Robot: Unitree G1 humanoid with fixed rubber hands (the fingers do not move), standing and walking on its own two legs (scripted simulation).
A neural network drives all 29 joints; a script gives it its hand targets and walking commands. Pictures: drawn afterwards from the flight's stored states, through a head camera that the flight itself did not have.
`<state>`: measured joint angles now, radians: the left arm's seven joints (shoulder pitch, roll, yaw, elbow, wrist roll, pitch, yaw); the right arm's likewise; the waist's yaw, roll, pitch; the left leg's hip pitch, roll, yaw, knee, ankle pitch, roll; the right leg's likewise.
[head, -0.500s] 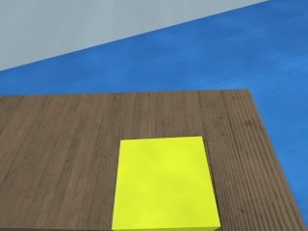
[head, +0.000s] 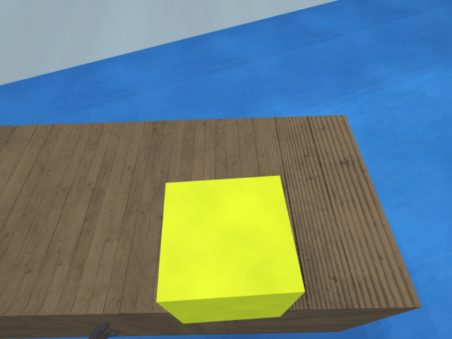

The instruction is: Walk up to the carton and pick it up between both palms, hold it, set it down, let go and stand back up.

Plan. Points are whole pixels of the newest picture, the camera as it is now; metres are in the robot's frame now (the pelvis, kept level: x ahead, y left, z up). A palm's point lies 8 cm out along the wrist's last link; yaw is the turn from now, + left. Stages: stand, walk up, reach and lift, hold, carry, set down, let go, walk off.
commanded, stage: walk up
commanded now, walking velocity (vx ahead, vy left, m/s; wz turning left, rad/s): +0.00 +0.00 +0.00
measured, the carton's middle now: (227, 255) +0.28 -0.01 -0.07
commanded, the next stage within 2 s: none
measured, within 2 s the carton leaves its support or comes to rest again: neither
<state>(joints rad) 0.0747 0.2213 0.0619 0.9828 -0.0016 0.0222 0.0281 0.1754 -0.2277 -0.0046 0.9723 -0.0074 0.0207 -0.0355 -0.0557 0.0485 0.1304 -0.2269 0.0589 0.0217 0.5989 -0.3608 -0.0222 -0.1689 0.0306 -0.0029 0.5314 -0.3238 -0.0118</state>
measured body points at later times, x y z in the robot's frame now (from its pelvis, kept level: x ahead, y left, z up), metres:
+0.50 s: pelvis -0.01 -0.02 +0.00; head +0.02 -0.01 +0.45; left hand -0.01 +0.23 -0.15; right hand +0.04 -0.27 -0.15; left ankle -0.02 +0.12 -0.72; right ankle -0.04 -0.11 -0.73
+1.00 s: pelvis -0.03 +0.03 +0.02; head -0.04 +0.03 +0.46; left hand -0.07 +0.23 -0.15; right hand -0.01 -0.19 -0.14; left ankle -0.02 +0.10 -0.73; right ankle -0.04 -0.11 -0.73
